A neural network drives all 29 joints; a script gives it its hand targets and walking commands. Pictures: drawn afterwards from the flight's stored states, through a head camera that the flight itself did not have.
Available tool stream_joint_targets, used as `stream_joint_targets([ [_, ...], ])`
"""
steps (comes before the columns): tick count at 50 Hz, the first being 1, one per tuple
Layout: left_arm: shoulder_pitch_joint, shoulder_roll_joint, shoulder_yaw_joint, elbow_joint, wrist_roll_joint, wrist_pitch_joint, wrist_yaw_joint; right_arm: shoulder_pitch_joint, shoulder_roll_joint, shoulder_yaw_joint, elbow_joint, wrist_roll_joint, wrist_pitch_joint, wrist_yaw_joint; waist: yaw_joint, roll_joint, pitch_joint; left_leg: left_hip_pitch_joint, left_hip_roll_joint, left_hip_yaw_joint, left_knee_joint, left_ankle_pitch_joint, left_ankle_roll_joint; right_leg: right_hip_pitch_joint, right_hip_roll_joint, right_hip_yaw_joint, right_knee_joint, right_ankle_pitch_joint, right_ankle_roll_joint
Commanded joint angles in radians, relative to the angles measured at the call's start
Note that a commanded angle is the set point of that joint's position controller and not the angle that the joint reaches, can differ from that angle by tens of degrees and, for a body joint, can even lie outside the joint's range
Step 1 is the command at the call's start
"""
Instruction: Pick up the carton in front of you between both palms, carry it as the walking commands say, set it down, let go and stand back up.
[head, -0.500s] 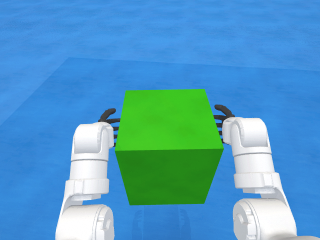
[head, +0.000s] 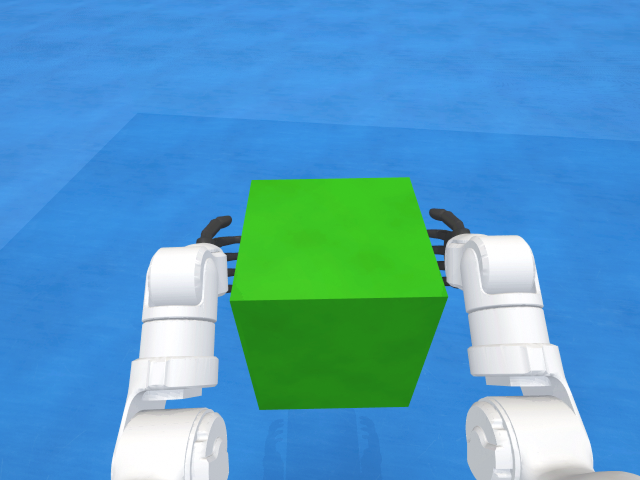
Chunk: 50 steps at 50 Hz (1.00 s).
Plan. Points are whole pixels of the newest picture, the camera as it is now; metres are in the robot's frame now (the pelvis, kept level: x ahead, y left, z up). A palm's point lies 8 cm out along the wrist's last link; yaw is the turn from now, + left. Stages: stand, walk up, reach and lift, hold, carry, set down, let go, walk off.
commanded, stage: carry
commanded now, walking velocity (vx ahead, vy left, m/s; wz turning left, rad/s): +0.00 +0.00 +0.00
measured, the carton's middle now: (332, 296) +0.35 +0.00 +0.05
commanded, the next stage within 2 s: none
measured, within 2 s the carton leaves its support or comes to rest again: neither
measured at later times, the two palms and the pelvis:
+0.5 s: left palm (243, 235) +0.40 +0.11 +0.13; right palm (476, 243) +0.38 -0.19 +0.12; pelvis +0.04 -0.02 +0.00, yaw -1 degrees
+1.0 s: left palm (247, 156) +0.63 +0.14 +0.10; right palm (416, 151) +0.63 -0.16 +0.10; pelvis +0.27 -0.01 -0.01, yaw -2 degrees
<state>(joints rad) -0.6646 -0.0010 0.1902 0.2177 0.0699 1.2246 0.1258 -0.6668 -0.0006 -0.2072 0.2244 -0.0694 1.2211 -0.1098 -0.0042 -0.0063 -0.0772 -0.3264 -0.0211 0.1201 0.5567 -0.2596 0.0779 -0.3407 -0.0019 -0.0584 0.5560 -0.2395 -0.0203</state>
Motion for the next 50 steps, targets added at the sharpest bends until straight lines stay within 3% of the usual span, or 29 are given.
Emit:
stream_joint_targets([
  [1, -0.731, -1.122, -0.559, -0.121, -0.428, -0.033, -0.234, -0.733, 1.119, 0.558, -0.121, 0.431, -0.029, 0.235, -0.001, 0.011, -0.374, 0.136, 0.176, -0.165, -0.086, 0.211, 0.001, 0.129, -0.125, 0.119, -0.047, 0.146, -0.028],
  [10, -0.731, -1.123, -0.561, -0.123, -0.429, -0.033, -0.233, -0.733, 1.118, 0.559, -0.124, 0.431, -0.028, 0.235, -0.001, 0.012, -0.377, 0.139, 0.177, -0.165, -0.084, 0.221, 0.001, 0.128, -0.125, 0.116, -0.044, 0.146, -0.027],
  [12, -0.74, -1.124, -0.565, -0.125, -0.434, -0.033, -0.233, -0.744, 1.118, 0.562, -0.128, 0.434, -0.029, 0.234, -0.003, 0.036, -0.369, 0.137, 0.178, -0.19, -0.127, 0.004, 0.016, 0.094, -0.099, 0.091, -0.019, -0.014, -0.034],
  [14, -0.747, -1.128, -0.567, -0.121, -0.438, -0.029, -0.233, -0.73, 1.117, 0.56, -0.116, 0.432, -0.028, 0.231, -0.028, 0.099, -0.311, 0.155, 0.231, -0.312, -0.211, -0.364, 0.066, -0.056, -0.034, 0.033, 0.085, -0.225, -0.038],
  [15, -0.75, -1.127, -0.568, -0.115, -0.439, -0.027, -0.233, -0.725, 1.113, 0.56, -0.115, 0.43, -0.028, 0.229, -0.051, 0.132, -0.267, 0.195, 0.287, -0.408, -0.26, -0.478, 0.105, -0.176, -0.002, -0.006, 0.163, -0.253, -0.031],
  [17, -0.747, -1.123, -0.568, -0.105, -0.437, -0.025, -0.235, -0.724, 1.113, 0.575, -0.127, 0.43, -0.029, 0.225, -0.068, 0.145, -0.239, 0.243, 0.362, -0.522, -0.298, -0.45, 0.163, -0.313, -0.021, 0.01, 0.287, -0.243, -0.028],
  [19, -0.74, -1.12, -0.563, -0.098, -0.432, -0.026, -0.233, -0.76, 1.111, 0.595, -0.168, 0.445, -0.033, 0.222, -0.074, 0.102, -0.261, 0.29, 0.352, -0.486, -0.279, -0.31, 0.172, -0.357, -0.032, 0.008, 0.313, -0.206, -0.03],
  [22, -0.724, -1.111, -0.552, -0.11, -0.423, -0.026, -0.225, -0.803, 1.122, 0.615, -0.216, 0.476, -0.035, 0.217, -0.057, 0.111, -0.307, 0.266, 0.3, -0.341, -0.225, -0.074, 0.148, -0.239, -0.006, -0.027, 0.219, -0.172, -0.022],
  [24, -0.694, -1.101, -0.544, -0.109, -0.41, -0.024, -0.22, -0.79, 1.129, 0.621, -0.214, 0.482, -0.031, 0.215, -0.036, 0.114, -0.325, 0.199, 0.267, -0.251, -0.171, -0.036, 0.123, -0.099, 0.028, -0.063, 0.077, -0.133, -0.022],
  [25, -0.663, -1.101, -0.535, -0.104, -0.403, -0.022, -0.219, -0.773, 1.133, 0.62, -0.202, 0.481, -0.029, 0.214, -0.01, 0.099, -0.342, 0.131, 0.243, -0.191, -0.116, -0.027, 0.1, 0.042, 0.041, -0.091, -0.033, -0.066, -0.024],
  [26, -0.648, -1.096, -0.529, -0.097, -0.395, -0.021, -0.22, -0.746, 1.14, 0.618, -0.182, 0.478, -0.028, 0.214, 0.007, 0.07, -0.366, 0.032, 0.211, -0.13, -0.028, -0.047, 0.067, 0.219, 0.02, -0.075, -0.104, -0.025, -0.033],
  [27, -0.611, -1.096, -0.518, -0.074, -0.384, -0.02, -0.221, -0.731, 1.142, 0.614, -0.156, 0.475, -0.027, 0.216, 0.038, -0.01, -0.393, -0.132, 0.154, -0.058, 0.152, -0.069, 0.022, 0.418, -0.091, 0.096, -0.163, -0.078, -0.072],
  [28, -0.587, -1.067, -0.516, -0.063, -0.366, -0.027, -0.221, -0.723, 1.155, 0.609, -0.154, 0.474, -0.024, 0.223, 0.063, -0.266, -0.387, -0.457, 0.026, 0.027, 0.396, -0.237, -0.046, 0.597, -0.355, 0.527, -0.207, -0.047, -0.198],
  [29, -0.606, -1.07, -0.517, -0.083, -0.368, -0.033, -0.222, -0.745, 1.15, 0.607, -0.147, 0.462, -0.025, 0.227, 0.069, -0.249, -0.366, -0.586, 0.022, -0.067, 0.528, -0.354, -0.038, 0.63, -0.396, 0.642, -0.208, -0.022, -0.264],
  [30, -0.65, -1.083, -0.533, -0.118, -0.38, -0.039, -0.224, -0.756, 1.16, 0.606, -0.132, 0.458, -0.028, 0.23, 0.079, -0.157, -0.342, -0.632, 0.051, -0.099, 0.613, -0.333, -0.027, 0.624, -0.369, 0.596, -0.174, 0.007, -0.271],
  [31, -0.696, -1.095, -0.554, -0.167, -0.401, -0.045, -0.227, -0.748, 1.17, 0.606, -0.126, 0.461, -0.033, 0.231, 0.077, -0.09, -0.33, -0.65, 0.063, -0.096, 0.662, -0.295, -0.02, 0.597, -0.341, 0.528, -0.156, 0.037, -0.248],
  [32, -0.751, -1.109, -0.574, -0.216, -0.419, -0.051, -0.228, -0.741, 1.179, 0.606, -0.126, 0.462, -0.038, 0.229, 0.06, -0.06, -0.327, -0.655, 0.084, -0.102, 0.662, -0.234, -0.023, 0.574, -0.327, 0.478, -0.166, 0.047, -0.22],
  [34, -0.819, -1.12, -0.616, -0.296, -0.464, -0.056, -0.227, -0.751, 1.178, 0.613, -0.167, 0.463, -0.041, 0.216, 0.056, -0.081, -0.321, -0.616, 0.095, -0.092, 0.625, -0.109, -0.047, 0.518, -0.283, 0.367, -0.188, 0.129, -0.19],
  [37, -0.808, -1.104, -0.646, -0.346, -0.498, -0.045, -0.222, -0.723, 1.136, 0.623, -0.226, 0.44, -0.034, 0.187, 0.06, -0.096, -0.308, -0.559, 0.099, -0.071, 0.482, -0.027, -0.079, 0.493, -0.255, 0.269, -0.219, 0.256, -0.188],
  [39, -0.749, -1.095, -0.646, -0.324, -0.498, -0.033, -0.226, -0.664, 1.104, 0.618, -0.22, 0.408, -0.025, 0.175, 0.063, -0.099, -0.303, -0.518, 0.09, -0.049, 0.35, 0.019, -0.083, 0.503, -0.239, 0.217, -0.208, 0.388, -0.176],
  [43, -0.69, -1.088, -0.646, -0.259, -0.481, -0.027, -0.251, -0.615, 1.074, 0.619, -0.2, 0.365, -0.02, 0.178, 0.071, -0.138, -0.27, -0.349, 0.046, 0.029, 0.078, 0.173, -0.06, 0.491, -0.201, 0.105, -0.211, 0.6, -0.117],
  [45, -0.692, -1.101, -0.651, -0.25, -0.48, -0.029, -0.26, -0.619, 1.082, 0.629, -0.207, 0.367, -0.019, 0.186, 0.052, -0.159, -0.269, -0.208, 0.016, 0.064, -0.04, 0.224, -0.042, 0.481, -0.196, 0.055, -0.187, 0.725, -0.085],
  [47, -0.665, -1.111, -0.656, -0.252, -0.477, -0.028, -0.265, -0.598, 1.091, 0.631, -0.213, 0.371, -0.019, 0.195, 0.006, -0.151, -0.358, 0.083, -0.027, 0.12, -0.159, 0.241, -0.033, 0.447, -0.175, -0.026, -0.004, 0.837, -0.037],
  [48, -0.65, -1.11, -0.656, -0.25, -0.472, -0.027, -0.268, -0.581, 1.097, 0.634, -0.216, 0.37, -0.02, 0.202, -0.011, -0.103, -0.431, 0.326, 0.016, 0.096, -0.156, 0.231, -0.032, 0.322, -0.158, -0.073, 0.172, 0.695, -0.008],
  [49, -0.638, -1.109, -0.657, -0.254, -0.47, -0.024, -0.273, -0.543, 1.1, 0.63, -0.213, 0.367, -0.019, 0.209, -0.03, 0.005, -0.5, 0.539, 0.212, -0.17, -0.133, 0.168, -0.001, 0.132, -0.13, -0.052, 0.36, 0.361, 0.021],
  [50, -0.605, -1.142, -0.657, -0.242, -0.464, -0.014, -0.278, -0.526, 1.072, 0.617, -0.195, 0.348, -0.025, 0.213, -0.003, 0.266, -0.555, 0.773, 0.471, -0.658, -0.204, 0.194, 0.155, -0.225, 0.019, -0.011, 0.57, -0.2, 0.046],
])
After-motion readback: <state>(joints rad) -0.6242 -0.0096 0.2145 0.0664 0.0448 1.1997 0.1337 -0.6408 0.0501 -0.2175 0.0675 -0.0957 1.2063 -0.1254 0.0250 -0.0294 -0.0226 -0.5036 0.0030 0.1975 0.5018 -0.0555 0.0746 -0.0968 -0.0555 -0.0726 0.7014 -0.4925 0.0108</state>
